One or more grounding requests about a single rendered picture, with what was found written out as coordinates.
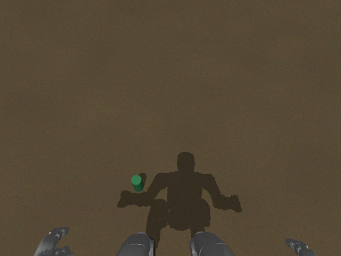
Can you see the left robot hand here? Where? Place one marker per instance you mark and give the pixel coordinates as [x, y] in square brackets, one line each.
[49, 243]

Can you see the right robot hand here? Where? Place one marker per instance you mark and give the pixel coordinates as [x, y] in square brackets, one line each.
[300, 248]

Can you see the can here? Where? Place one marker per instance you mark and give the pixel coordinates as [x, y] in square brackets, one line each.
[137, 183]

